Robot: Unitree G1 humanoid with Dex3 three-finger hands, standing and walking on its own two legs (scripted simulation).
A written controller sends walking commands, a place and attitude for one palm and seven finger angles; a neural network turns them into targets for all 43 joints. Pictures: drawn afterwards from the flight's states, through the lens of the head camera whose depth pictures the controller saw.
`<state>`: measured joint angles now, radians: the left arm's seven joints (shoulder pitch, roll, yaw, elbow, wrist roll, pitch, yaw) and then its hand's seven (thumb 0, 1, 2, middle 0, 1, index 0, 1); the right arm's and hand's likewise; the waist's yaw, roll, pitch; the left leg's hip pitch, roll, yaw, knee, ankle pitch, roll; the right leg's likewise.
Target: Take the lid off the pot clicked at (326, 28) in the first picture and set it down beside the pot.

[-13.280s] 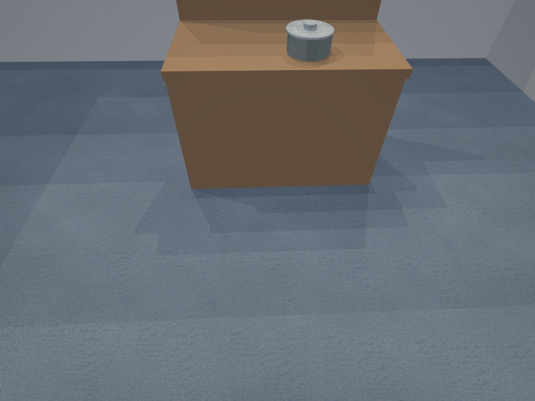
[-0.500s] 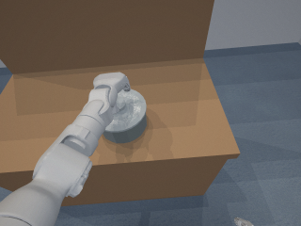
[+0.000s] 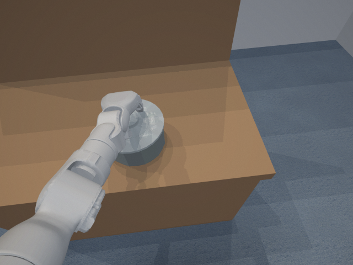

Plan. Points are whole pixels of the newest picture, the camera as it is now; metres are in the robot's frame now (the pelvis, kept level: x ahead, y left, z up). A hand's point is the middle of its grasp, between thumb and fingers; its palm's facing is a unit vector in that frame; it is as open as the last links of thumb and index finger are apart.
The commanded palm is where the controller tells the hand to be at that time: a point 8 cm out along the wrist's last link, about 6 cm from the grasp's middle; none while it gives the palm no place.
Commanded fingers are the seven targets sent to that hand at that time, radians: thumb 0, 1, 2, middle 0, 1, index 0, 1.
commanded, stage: lower the open fingers around the knob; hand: left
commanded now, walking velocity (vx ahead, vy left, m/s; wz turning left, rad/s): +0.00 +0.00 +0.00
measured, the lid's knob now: (129, 119) +0.49 +0.11 +0.01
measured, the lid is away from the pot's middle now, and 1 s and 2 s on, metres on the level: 0.00 0.00 0.00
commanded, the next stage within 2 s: close the fingers and squeeze the knob in 0.14 s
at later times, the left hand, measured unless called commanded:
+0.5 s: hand (124, 121) +0.46 +0.11 +0.04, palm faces -0.35 -0.05 -0.93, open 9.9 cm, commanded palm +0.47 +0.11 +0.10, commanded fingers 0.00 -0.00 1.03 -0.55 -0.85 -0.55 -0.85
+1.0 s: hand (125, 121) +0.46 +0.11 +0.04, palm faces -0.36 -0.07 -0.93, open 8.4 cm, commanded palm +0.47 +0.11 +0.10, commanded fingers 0.00 0.30 0.85 -0.69 -1.03 -0.69 -1.03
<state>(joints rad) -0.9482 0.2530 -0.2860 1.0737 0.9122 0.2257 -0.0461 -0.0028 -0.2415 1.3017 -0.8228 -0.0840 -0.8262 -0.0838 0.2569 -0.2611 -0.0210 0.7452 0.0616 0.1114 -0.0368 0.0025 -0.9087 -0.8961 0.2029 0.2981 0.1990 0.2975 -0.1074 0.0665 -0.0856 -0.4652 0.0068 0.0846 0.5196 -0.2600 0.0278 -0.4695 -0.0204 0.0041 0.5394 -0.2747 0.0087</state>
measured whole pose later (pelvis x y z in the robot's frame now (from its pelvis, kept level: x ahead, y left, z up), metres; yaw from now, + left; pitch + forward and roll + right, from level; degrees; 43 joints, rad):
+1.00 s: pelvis +0.00 +0.00 +0.00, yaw +0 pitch +12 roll +0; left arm -0.95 0.26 -0.27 1.08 0.91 0.23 -0.06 0.00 0.11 0.92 -0.62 -0.97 -0.59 -0.95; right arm 0.25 -0.26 -0.02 0.74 0.06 0.12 -0.04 0.00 -0.91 -0.90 0.20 0.30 0.20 0.30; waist -0.11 0.07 -0.09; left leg -0.47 0.01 0.08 0.53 -0.27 0.03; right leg -0.47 -0.01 0.00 0.54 -0.28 0.01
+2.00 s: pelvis +0.00 +0.00 +0.00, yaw -1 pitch +11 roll +0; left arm -0.91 0.27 -0.26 1.03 0.91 0.22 -0.05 0.00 0.15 0.80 -0.64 -0.97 -0.61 -0.94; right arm 0.26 -0.26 -0.03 0.74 0.06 0.11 -0.04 0.00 -0.91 -0.90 0.20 0.30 0.20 0.30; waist -0.11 0.07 -0.10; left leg -0.45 0.01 0.09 0.51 -0.26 0.03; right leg -0.45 -0.01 0.01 0.52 -0.27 0.01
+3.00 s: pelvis +0.00 +0.00 +0.01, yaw +1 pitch +8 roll +0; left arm -1.04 0.28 -0.31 0.96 0.88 0.30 -0.19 -0.01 0.15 0.80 -0.65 -0.97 -0.61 -0.94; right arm 0.22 -0.27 0.00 0.73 0.07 0.08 -0.05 0.00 -0.91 -0.90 0.20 0.30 0.20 0.30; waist -0.08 0.08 -0.07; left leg -0.36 -0.01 0.07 0.46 -0.23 0.03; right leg -0.36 -0.03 -0.01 0.48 -0.25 0.01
